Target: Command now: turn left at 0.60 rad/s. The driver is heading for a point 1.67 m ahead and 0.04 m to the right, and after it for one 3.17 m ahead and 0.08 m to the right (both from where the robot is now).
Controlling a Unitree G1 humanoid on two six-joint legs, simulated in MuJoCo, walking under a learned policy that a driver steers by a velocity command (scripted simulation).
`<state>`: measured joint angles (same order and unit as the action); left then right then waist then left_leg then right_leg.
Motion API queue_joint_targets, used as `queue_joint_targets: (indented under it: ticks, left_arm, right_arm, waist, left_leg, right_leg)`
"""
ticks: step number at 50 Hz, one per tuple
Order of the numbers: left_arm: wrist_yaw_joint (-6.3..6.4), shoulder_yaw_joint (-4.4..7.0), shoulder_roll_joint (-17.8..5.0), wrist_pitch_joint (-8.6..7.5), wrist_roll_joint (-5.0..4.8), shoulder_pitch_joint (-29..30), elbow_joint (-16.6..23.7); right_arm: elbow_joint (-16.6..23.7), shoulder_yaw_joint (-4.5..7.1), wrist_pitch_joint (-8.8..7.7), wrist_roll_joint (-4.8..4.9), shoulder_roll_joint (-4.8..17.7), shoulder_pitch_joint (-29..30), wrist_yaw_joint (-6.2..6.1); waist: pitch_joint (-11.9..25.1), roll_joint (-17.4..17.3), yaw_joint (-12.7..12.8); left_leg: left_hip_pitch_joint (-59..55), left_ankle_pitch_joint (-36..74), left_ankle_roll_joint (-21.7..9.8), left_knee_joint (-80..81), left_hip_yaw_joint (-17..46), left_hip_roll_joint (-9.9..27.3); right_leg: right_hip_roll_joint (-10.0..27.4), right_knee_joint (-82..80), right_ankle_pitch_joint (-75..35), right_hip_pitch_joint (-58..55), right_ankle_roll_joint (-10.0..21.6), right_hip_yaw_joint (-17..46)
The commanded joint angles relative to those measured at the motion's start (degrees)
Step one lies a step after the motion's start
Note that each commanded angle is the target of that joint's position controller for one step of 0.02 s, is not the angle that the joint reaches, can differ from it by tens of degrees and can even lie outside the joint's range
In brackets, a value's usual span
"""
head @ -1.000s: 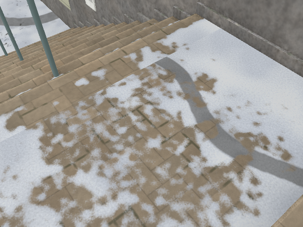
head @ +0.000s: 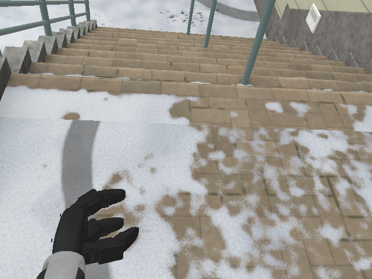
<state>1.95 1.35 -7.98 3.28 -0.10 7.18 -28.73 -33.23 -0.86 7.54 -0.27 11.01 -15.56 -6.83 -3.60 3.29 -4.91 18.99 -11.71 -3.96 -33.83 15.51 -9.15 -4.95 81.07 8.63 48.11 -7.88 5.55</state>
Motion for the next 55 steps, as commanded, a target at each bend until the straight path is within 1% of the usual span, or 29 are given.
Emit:
queue_joint_targets:
  ticks: [1,5,8,9,10,11,12,13,14,15,16,18,19,20,24,27,30,32,33,34,36,37,38,39,40,43,45,51,55]
  left_arm:
    - [-0.47,0.69,-2.1,-1.98,-0.23,10.0,5.8]
    - [-0.97,1.46,-3.9,-3.63,-0.09,9.3,3.8]
    - [-1.29,3.01,-6.8,-3.29,-1.14,3.2,1.6]
    - [-1.23,3.7,-7.7,-3.17,-1.03,0.3,0.6]
    - [-1.3,4.21,-8.7,-3.11,-0.73,-2.5,-0.9]
    - [-1.3,4.66,-9.2,-3.25,-0.76,-6.9,-2.9]
    - [-1.67,5.02,-10.6,-3.54,-0.31,-13.7,-4.6]
    - [-1.98,5.0,-13.3,-3.14,0.73,-22.9,-5.7]
    - [-2.41,6.18,-16.7,-3.57,2.04,-25.2,-7.3]
    - [-2.12,5.7,-14.1,-4.12,1.62,-23.3,-7.5]
    - [-1.28,4.76,-11.4,-3.59,1.54,-20.7,-7.3]
    - [0.22,3.18,-11.1,-2.17,1.67,-17.2,-7.4]
    - [0.48,2.37,-11.6,-2.04,2.16,-14.6,-6.7]
    - [0.46,1.58,-11.6,-1.97,1.88,-12.6,-6.3]
    - [1.89,-0.75,-10.9,-0.52,0.27,-18.8,-7.1]
    - [3.21,-0.32,-11.8,-0.28,0.34,-25.4,-8.4]
    - [3.91,0.54,-11.0,-0.19,-0.39,-25.3,-9.3]
    - [3.11,1.13,-11.4,-0.19,-0.98,-28.2,-11.3]
    - [2.52,1.6,-12.4,-0.46,-0.49,-31.0,-12.2]
    - [2.05,1.35,-11.2,-0.72,-0.23,-30.6,-12.0]
    - [1.34,0.55,-7.8,-1.79,0.54,-33.3,-13.3]
    - [0.57,0.27,-6.6,-2.82,1.76,-33.4,-13.2]
    - [-0.26,0.36,-5.9,-4.36,2.62,-37.2,-12.3]
    - [0.16,0.85,-7.2,-4.78,1.68,-32.8,-11.8]
    - [0.7,1.74,-9.6,-4.47,1.25,-28.9,-11.6]
    - [1.43,2.2,-7.5,-2.86,1.49,-31.0,-13.1]
    - [1.26,2.35,-6.5,-2.74,0.94,-32.0,-14.0]
    - [0.74,3.14,-7.1,-2.49,0.84,-30.8,-14.6]
    - [0.88,3.56,-7.4,-2.03,0.42,-30.5,-15.6]
  right_arm:
    - [5.2,4.05,-0.5,0.4,10.7,1.0,0.1]
    - [5.8,5.05,-0.35,1.29,11.3,2.5,1.06]
    - [5.5,5.8,-1.6,1.81,12.3,2.7,3.8]
    - [5.2,5.75,-2.17,2.02,11.9,3.1,4.44]
    - [5.1,5.39,-2.71,1.55,10.5,3.8,4.82]
    - [4.9,4.93,-3.44,0.89,8.9,3.2,5.16]
    - [4.3,4.22,-4.16,0.37,5.9,1.5,5.76]
    - [5.1,3.15,-5.53,-0.27,1.8,0.4,5.49]
    - [8.0,5.64,-7.19,1.99,8.1,3.0,5.07]
    - [7.4,6.81,-7.69,0.86,11.4,7.4,4.34]
    - [7.0,6.97,-7.2,0.19,11.5,8.8,4.07]
    - [6.3,5.59,-5.2,-0.49,7.6,7.3,3.8]
    - [5.8,5.26,-4.62,0.14,6.8,5.3,4.12]
    - [5.6,5.16,-4.22,0.01,6.9,2.9,4.35]
    - [8.2,3.61,-3.13,0.27,4.6,7.0,4.22]
    - [10.1,2.69,-3.36,-0.19,3.6,11.6,3.71]
    - [9.6,1.84,-4.34,-0.57,1.5,15.0,4.86]
    - [7.3,1.23,-5.27,1.05,-1.4,14.5,6.37]
    - [5.5,1.56,-5.29,2.3,-1.1,12.2,7.12]
    - [3.4,2.38,-5.52,2.77,0.4,9.3,7.47]
    - [-0.2,3.85,-5.88,1.51,2.7,5.6,6.93]
    - [-0.4,4.21,-6.28,0.88,5.2,2.5,6.33]
    - [-1.4,4.8,-6.79,0.07,7.6,3.5,5.73]
    - [-2.5,4.19,-7.14,-0.28,1.8,5.8,5.9]
    - [-1.6,3.67,-7.73,-0.32,0.1,9.1,6.22]
    - [-3.7,3.71,-8.79,-0.32,0.1,8.4,6.64]
    - [-5.3,3.67,-9.06,0.02,0.0,7.1,6.86]
    - [-10.0,4.29,-9.27,0.44,1.3,4.5,6.72]
    - [-12.9,4.63,-9.05,0.72,1.5,3.4,6.59]
  waist:
    - [5.5,-10.2,-0.4]
    - [5.0,-10.3,-0.6]
    - [3.9,-13.2,0.9]
    - [3.9,-14.2,2.3]
    - [4.9,-14.3,3.2]
    - [5.7,-12.6,4.7]
    - [11.4,-4.9,6.7]
    - [14.0,5.5,8.1]
    - [12.2,11.8,8.3]
    - [5.1,9.4,8.2]
    - [3.3,8.2,7.9]
    - [2.2,4.4,5.1]
    - [2.8,2.1,2.6]
    - [3.7,1.9,1.1]
    - [6.0,-0.5,4.0]
    - [6.9,1.4,6.8]
    - [7.5,3.6,7.1]
    - [5.7,6.3,8.0]
    - [4.7,7.7,7.9]
    - [2.8,6.8,7.1]
    - [1.1,1.6,5.6]
    - [3.2,-1.8,5.4]
    - [5.3,-11.6,9.5]
    - [6.7,-13.2,7.3]
    - [3.8,-10.6,6.7]
    - [3.8,-8.9,7.4]
    - [4.9,-8.8,7.4]
    - [7.5,-6.3,6.9]
    - [6.9,-3.9,6.7]
  left_leg:
    - [-16.5,-3.8,-7.3,11.8,21.6,14.2]
    - [-10.9,-4.6,-8.9,12.9,21.4,12.8]
    - [0.0,-10.6,-8.6,17.1,22.8,11.9]
    - [0.4,-12.7,-8.0,16.5,23.4,11.2]
    - [0.8,-13.4,-6.8,13.7,22.1,9.9]
    - [4.1,-14.6,-5.5,9.3,21.1,7.8]
    - [12.0,-22.2,-2.4,-6.5,15.0,2.6]
    - [27.8,-35.7,1.6,-27.3,5.0,-6.1]
    - [42.8,-34.8,5.2,-35.9,4.3,-5.2]
    - [48.5,-27.4,7.4,-45.8,0.9,-1.2]
    - [48.9,-22.6,7.8,-50.9,-1.2,-0.6]
    - [43.1,-14.5,7.7,-65.5,-4.1,-1.4]
    - [36.5,-9.4,7.8,-69.0,-4.1,-1.5]
    - [32.5,-6.3,9.1,-73.6,-6.1,-1.7]
    - [35.8,0.1,12.5,-77.9,-5.1,-1.0]
    - [38.8,1.0,13.0,-64.0,-4.0,1.6]
    - [26.5,4.4,12.1,-31.9,-8.1,8.8]
    - [8.3,-2.9,9.6,-15.8,-13.5,10.8]
    - [0.1,-8.3,8.4,-13.4,-15.7,9.7]
    - [-4.2,-6.0,6.5,-5.0,-15.6,9.7]
    - [-12.3,-0.8,3.8,10.0,-14.7,8.8]
    - [-19.5,12.4,2.3,10.1,-7.0,15.4]
    - [-23.4,22.8,-2.4,4.0,-1.6,20.2]
    - [-12.3,8.9,-5.4,7.3,0.4,20.2]
    - [-7.6,2.7,-4.0,8.6,-0.9,17.4]
    - [-4.0,0.4,-1.6,10.0,-2.0,15.9]
    - [-4.7,5.0,-1.2,9.3,-2.7,15.4]
    - [-9.2,22.9,-1.1,6.5,-5.0,14.5]
    - [-9.8,25.5,-1.1,5.5,-6.5,13.6]
  right_leg:
    - [1.3,-9.6,1.9,6.4,1.1,1.9]
    - [0.6,-24.0,3.8,-7.4,2.7,0.3]
    - [-0.2,-40.8,4.4,-28.5,4.1,-0.9]
    - [0.4,-47.7,3.0,-33.2,4.9,-0.4]
    - [1.4,-52.9,1.7,-37.9,5.7,-0.9]
    - [3.3,-58.4,1.2,-44.7,6.8,-0.8]
    - [10.8,-57.5,2.4,-57.7,10.1,6.1]
    - [22.8,-49.8,-13.6,-65.1,16.3,16.7]
    - [30.7,-58.8,-4.0,-64.0,24.5,33.5]
    - [28.5,-61.0,4.5,-58.6,24.3,30.8]
    - [23.8,-60.7,6.8,-54.2,21.5,23.9]
    - [18.6,-60.1,-2.6,-39.7,19.1,14.8]
    - [16.3,-60.4,-10.2,-31.7,19.1,11.1]
    - [15.3,-60.1,-16.0,-27.7,19.9,8.0]
    - [15.7,-58.1,-17.0,-32.2,22.5,6.4]
    - [16.1,-58.2,-13.7,-41.5,23.0,7.4]
    - [14.5,-61.3,-0.8,-41.0,21.2,4.8]
    - [14.6,-64.5,7.8,-30.9,21.0,4.1]
    - [15.9,-65.9,12.9,-26.2,21.4,5.4]
    - [16.1,-65.0,17.2,-24.6,21.0,6.4]
    - [13.9,-59.7,14.4,-23.5,16.4,6.2]
    - [11.8,-54.0,10.6,-20.7,12.3,4.1]
    - [8.9,-52.7,13.3,-13.9,9.3,1.3]
    - [10.0,-53.6,11.1,-22.3,6.8,-0.1]
    - [9.0,-52.0,8.8,-25.1,5.6,-1.4]
    - [8.1,-50.3,6.9,-30.2,5.4,-2.6]
    - [8.3,-50.3,5.3,-32.2,5.6,-2.4]
    - [8.9,-50.7,-0.8,-35.6,5.0,-2.2]
    - [8.8,-51.2,-2.7,-37.0,5.0,-2.6]
